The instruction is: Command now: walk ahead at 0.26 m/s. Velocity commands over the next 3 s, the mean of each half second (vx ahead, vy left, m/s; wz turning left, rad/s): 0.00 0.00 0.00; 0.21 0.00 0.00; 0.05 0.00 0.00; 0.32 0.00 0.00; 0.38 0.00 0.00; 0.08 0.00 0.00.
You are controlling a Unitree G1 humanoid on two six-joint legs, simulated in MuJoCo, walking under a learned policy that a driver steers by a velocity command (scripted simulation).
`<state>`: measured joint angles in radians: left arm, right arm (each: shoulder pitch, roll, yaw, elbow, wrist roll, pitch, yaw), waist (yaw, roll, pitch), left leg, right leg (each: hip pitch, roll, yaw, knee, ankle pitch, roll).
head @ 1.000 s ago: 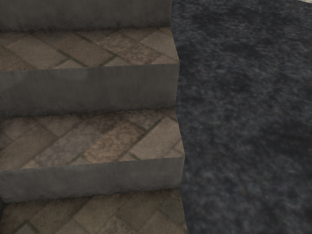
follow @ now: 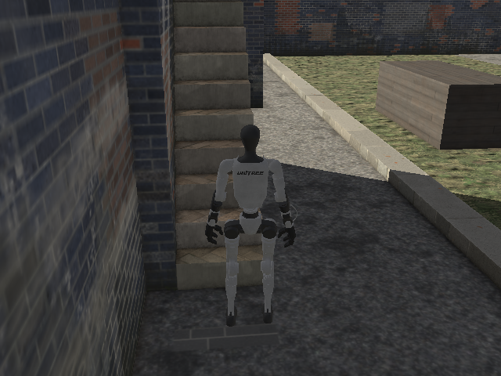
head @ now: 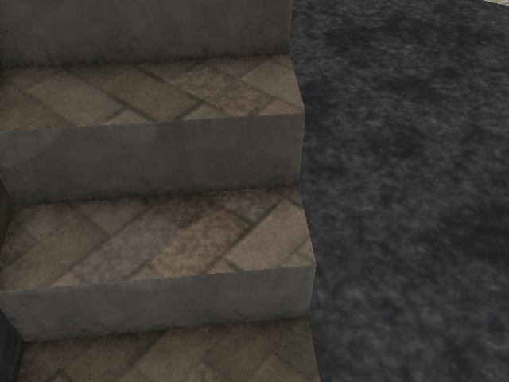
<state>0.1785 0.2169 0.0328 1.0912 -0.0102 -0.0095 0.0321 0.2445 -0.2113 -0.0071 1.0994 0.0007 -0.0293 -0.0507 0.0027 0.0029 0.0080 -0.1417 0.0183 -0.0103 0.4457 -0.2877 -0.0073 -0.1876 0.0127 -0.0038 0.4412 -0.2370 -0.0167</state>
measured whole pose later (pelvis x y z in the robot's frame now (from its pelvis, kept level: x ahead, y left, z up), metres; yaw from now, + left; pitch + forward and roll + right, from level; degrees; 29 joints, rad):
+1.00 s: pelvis +0.03 +0.00 +0.00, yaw +0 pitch +0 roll +1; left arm 0.11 0.21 0.02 1.00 0.02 -0.05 0.03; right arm 0.41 -0.17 -0.01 1.09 -0.02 -0.06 -0.04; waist -0.04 -0.02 0.01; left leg -0.10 -0.02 -0.02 0.40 -0.30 0.00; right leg -0.26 -0.01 -0.02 0.42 -0.15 -0.02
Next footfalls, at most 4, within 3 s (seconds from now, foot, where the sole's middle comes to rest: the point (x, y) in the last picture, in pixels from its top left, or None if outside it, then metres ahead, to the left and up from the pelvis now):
0.98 right None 0.11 -0.10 -0.78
2.44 left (204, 372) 0.48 0.14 -0.56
2.94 right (284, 374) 0.47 -0.03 -0.56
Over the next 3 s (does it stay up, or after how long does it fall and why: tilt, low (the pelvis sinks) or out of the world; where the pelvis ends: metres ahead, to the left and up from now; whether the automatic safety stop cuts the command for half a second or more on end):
stays up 0.39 0.09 0.20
